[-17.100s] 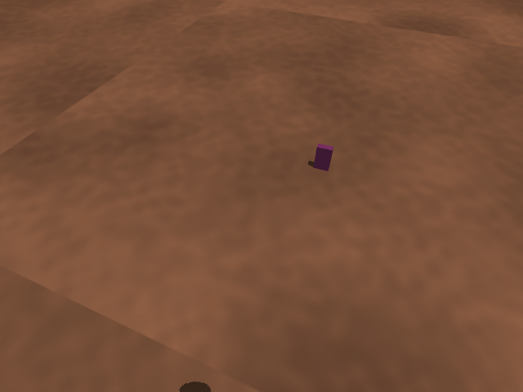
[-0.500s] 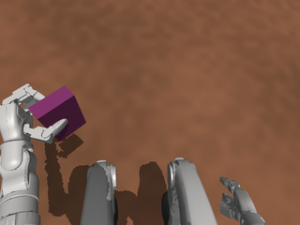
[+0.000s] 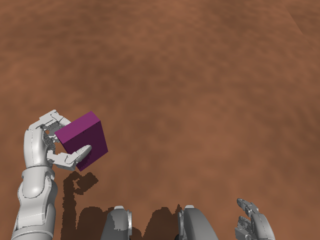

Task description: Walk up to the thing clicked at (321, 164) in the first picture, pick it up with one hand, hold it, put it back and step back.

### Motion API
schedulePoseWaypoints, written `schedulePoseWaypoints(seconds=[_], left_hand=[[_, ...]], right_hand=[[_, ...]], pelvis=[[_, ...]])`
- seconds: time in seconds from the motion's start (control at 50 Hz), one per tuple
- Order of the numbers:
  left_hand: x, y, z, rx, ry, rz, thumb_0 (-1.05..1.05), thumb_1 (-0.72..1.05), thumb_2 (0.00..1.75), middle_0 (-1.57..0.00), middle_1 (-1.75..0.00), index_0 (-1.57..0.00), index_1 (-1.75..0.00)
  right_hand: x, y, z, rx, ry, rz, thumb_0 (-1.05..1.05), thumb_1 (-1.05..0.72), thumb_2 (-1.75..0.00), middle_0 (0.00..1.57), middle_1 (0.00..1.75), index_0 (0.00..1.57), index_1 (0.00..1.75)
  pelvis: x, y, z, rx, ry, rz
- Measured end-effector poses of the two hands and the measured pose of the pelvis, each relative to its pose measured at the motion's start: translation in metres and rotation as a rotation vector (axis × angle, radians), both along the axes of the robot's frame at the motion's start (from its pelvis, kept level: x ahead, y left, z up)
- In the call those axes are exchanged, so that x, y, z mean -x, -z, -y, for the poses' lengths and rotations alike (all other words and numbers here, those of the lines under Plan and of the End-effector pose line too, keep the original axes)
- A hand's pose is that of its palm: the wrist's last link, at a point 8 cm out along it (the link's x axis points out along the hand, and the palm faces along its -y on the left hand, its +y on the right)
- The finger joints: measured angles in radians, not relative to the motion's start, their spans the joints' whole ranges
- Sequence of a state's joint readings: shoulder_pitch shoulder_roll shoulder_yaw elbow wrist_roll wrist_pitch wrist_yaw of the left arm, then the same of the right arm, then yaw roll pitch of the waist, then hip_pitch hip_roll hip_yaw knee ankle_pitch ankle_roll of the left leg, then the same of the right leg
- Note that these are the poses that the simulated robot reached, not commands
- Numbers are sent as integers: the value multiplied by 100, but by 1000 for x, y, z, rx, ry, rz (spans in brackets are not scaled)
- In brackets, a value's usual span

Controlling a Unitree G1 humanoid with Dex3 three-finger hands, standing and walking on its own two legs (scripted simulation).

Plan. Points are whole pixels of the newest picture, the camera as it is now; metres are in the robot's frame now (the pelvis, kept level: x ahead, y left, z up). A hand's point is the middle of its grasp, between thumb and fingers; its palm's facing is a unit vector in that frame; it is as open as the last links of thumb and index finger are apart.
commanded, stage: lift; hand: left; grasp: from the side
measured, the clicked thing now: (85, 143) +0.36 +0.17 +0.01
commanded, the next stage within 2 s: hold in 0.90 s
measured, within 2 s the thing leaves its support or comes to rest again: neither
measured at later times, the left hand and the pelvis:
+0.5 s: hand (67, 125) +0.36 +0.18 +0.11, palm faces +0.18 -0.98 -0.03, open 8.1 cm; pelvis +0.01 +0.00 +0.07, yaw +1 degrees
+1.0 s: hand (71, 114) +0.36 +0.17 +0.14, palm faces +0.18 -0.98 -0.01, open 8.1 cm; pelvis +0.03 -0.01 +0.09, yaw +1 degrees
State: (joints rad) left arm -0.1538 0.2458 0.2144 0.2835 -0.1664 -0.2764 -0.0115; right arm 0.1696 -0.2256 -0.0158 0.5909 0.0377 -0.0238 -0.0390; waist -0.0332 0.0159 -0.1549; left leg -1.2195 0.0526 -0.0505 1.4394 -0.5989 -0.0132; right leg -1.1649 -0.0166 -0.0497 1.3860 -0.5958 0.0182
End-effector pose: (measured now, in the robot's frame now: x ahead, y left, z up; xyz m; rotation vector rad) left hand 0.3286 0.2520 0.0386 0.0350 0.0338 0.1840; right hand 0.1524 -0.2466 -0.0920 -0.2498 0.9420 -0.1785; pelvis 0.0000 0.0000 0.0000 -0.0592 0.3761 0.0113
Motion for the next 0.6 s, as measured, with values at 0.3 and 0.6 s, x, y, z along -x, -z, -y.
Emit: schedulePoseWaypoints(seconds=[0.3,0.6], left_hand=[[-1,-49,10,6,-7,3,-1,-42,108,-105,-130,-104,-126],[5,-77,23,10,0,17,-1,-40,107,-104,-130,-103,-126]], right_hand=[[7,-42,-5,-21,-9,-27,1,-93,-90,20,30,20,30],[9,-67,-1,-29,-12,-12,1,-93,-90,20,30,20,30]], pelvis=[[-12,-47,1,-13,-5,88],[-14,-72,6,-27,-6,153]])
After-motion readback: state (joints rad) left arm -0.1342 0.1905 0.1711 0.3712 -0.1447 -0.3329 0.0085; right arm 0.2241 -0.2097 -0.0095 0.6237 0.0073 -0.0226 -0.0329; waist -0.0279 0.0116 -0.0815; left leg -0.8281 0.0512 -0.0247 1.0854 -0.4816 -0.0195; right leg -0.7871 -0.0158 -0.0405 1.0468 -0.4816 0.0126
